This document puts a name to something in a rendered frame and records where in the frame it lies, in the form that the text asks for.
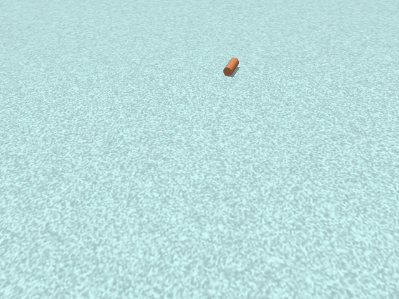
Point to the bottle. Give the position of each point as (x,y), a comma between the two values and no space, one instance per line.
(231,66)

